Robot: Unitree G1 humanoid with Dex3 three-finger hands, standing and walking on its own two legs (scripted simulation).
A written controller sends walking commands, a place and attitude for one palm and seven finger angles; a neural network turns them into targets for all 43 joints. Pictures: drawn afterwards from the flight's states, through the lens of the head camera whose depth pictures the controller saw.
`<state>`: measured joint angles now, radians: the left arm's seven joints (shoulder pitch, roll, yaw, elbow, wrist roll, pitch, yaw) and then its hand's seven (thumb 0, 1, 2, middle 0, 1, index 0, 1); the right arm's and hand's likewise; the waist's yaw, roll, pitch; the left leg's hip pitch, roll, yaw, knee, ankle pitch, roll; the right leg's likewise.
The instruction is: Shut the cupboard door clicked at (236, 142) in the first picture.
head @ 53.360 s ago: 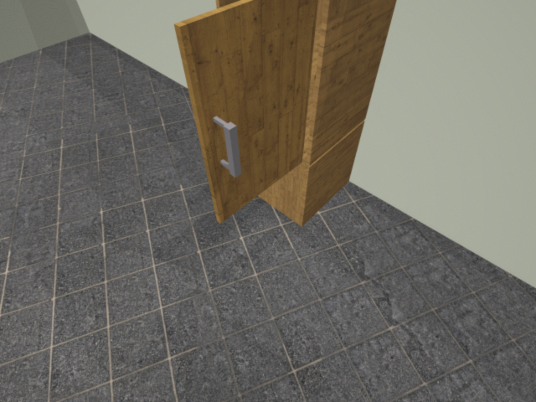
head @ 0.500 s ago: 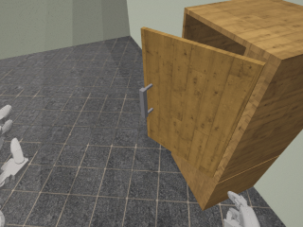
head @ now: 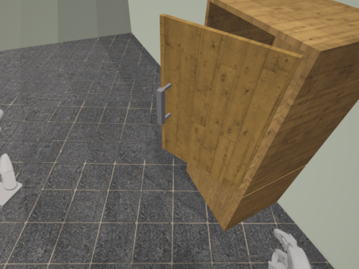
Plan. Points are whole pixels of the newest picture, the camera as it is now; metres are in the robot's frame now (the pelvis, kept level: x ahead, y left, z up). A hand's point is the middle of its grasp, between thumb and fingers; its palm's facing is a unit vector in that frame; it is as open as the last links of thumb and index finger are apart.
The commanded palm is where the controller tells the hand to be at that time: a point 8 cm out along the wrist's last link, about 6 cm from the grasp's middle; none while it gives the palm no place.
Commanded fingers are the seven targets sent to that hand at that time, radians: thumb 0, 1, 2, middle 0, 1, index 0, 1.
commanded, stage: step back with the hand held close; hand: left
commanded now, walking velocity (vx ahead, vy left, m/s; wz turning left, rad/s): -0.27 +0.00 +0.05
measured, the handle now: (164, 104) +0.67 +0.09 -0.02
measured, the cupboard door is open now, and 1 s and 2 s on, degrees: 28 28 28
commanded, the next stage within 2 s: stop stepping back and stand still in 1.78 s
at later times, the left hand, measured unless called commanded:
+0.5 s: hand (0, 209) +0.16 +0.27 +0.18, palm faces +0.49 -0.74 -0.46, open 7.4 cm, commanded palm +0.09 +0.30 +0.19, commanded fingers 0.00 0.90 0.90 -0.20 -0.30 -0.20 -0.30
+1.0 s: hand (5, 225) +0.14 +0.25 +0.18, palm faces +0.42 -0.82 -0.39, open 7.4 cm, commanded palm +0.07 +0.28 +0.19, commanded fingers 0.00 0.90 0.90 -0.20 -0.30 -0.20 -0.30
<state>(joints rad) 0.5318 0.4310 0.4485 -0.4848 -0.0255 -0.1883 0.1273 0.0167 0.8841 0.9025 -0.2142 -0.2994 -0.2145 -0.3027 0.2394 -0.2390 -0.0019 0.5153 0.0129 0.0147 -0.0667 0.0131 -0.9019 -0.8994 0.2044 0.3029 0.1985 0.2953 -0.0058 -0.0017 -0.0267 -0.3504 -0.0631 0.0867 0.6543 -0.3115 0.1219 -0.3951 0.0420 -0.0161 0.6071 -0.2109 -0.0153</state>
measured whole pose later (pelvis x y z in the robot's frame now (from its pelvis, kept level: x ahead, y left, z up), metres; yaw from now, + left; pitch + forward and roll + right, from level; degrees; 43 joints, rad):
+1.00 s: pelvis -0.07 -0.02 +0.01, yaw +0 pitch +3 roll -4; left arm 0.48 0.41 0.43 -0.54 -0.04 -0.25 0.12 0.02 0.89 0.90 -0.21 -0.30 -0.21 -0.30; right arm 0.15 -0.15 0.02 0.62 -0.02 -0.11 -0.04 0.01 -0.90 -0.90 0.21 0.30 0.20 0.30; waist 0.01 -0.02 -0.02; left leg -0.49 0.03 0.10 0.58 -0.15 0.09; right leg -0.25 0.07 0.01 0.57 -0.35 0.01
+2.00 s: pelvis -0.31 -0.06 +0.01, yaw +2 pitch +1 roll -3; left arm 0.56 0.45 0.41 -0.48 -0.06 -0.18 0.13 0.02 0.89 0.90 -0.21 -0.30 -0.21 -0.30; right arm 0.24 -0.21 -0.02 0.61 0.01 -0.04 -0.06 0.01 -0.90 -0.90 0.20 0.30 0.20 0.30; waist -0.03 -0.02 -0.09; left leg -0.54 0.02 -0.01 0.58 -0.23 -0.02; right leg -0.21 0.06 -0.07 0.48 -0.31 -0.05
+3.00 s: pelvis -0.32 -0.04 +0.01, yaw +0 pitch +1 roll -1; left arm 0.34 0.39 0.18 0.05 0.01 -0.07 0.05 0.01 0.89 0.90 -0.20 -0.30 -0.20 -0.30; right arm 0.17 -0.29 0.01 0.73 0.00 -0.07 0.00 0.01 -0.90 -0.90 0.20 0.30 0.20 0.30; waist 0.03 0.06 -0.07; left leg -0.36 -0.01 0.02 0.59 -0.25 0.04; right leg -0.20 0.04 -0.02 0.53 -0.35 -0.02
